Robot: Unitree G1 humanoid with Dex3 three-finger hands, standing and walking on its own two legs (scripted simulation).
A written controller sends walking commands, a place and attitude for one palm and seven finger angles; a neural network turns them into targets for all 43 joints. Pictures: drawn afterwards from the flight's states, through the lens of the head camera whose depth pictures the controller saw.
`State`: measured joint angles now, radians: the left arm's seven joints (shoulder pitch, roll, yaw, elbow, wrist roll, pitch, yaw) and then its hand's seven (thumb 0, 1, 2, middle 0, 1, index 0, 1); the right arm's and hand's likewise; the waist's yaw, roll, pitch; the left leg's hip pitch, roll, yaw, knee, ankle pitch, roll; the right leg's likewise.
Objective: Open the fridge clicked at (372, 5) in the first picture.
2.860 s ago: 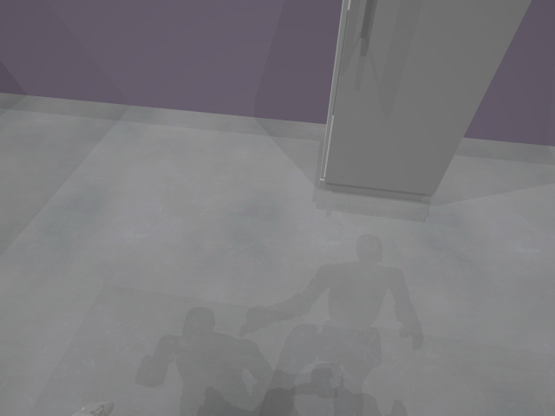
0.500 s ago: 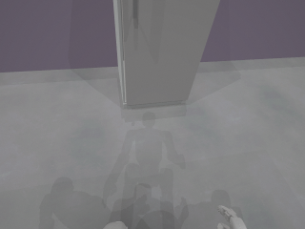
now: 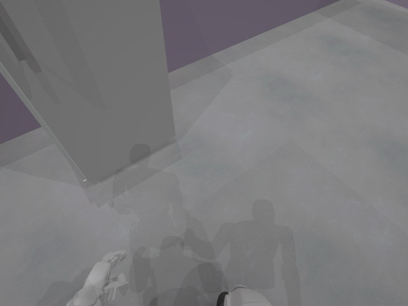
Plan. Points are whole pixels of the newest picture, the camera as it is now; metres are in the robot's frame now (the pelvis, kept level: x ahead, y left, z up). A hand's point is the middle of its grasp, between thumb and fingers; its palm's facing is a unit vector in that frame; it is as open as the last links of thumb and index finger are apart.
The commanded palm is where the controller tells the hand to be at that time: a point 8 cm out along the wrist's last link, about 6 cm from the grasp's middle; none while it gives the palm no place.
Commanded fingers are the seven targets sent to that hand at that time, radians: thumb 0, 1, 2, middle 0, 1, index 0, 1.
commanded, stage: walk to a spot facing it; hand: left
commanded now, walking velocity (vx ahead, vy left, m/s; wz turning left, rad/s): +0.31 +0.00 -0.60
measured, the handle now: out of the picture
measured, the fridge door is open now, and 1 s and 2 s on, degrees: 0 0 0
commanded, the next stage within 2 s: turn to face it in 0.82 s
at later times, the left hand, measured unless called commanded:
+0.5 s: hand (94, 263) +0.24 +0.25 -0.15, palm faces -0.19 -0.96 -0.20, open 7.4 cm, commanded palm none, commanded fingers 0.00 0.90 0.90 -0.20 -0.30 -0.20 -0.30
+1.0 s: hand (172, 178) +0.45 +0.08 -0.13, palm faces -0.56 -0.78 -0.27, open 7.4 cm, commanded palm none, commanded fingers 0.00 0.90 0.90 -0.20 -0.30 -0.20 -0.30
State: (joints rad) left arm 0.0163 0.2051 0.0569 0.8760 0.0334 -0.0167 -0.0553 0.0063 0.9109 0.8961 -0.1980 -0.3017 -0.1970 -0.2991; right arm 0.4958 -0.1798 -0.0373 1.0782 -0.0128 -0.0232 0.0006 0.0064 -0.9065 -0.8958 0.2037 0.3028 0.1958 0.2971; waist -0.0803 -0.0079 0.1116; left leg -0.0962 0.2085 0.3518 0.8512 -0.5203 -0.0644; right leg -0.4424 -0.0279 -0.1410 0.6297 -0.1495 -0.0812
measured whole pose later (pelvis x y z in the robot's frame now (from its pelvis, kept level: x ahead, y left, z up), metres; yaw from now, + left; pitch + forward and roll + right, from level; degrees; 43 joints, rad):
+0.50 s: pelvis +0.16 +0.05 +0.02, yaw -18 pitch -1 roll -1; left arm 0.32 0.26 0.10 0.98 0.03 0.04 -0.04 0.01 0.91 0.90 -0.20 -0.30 -0.20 -0.30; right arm 0.15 -0.18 -0.01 0.86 -0.02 -0.05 -0.01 0.00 -0.90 -0.90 0.21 0.30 0.20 0.30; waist 0.05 -0.03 0.02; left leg -0.29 0.10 0.17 0.57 -0.26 0.02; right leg -0.46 0.00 -0.02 1.10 -0.44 0.02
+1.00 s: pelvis +0.22 +0.00 +0.01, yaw -34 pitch -1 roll +0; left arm 0.09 0.20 0.06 0.89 0.02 0.03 0.01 0.00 0.91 0.90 -0.20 -0.30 -0.20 -0.30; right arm 0.25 -0.24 -0.06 0.96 -0.02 0.06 -0.02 0.01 -0.91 -0.90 0.20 0.30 0.19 0.30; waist -0.05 0.04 0.10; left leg -0.48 0.15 0.07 1.14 -0.44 -0.08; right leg -0.33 0.00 -0.07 0.58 -0.25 -0.04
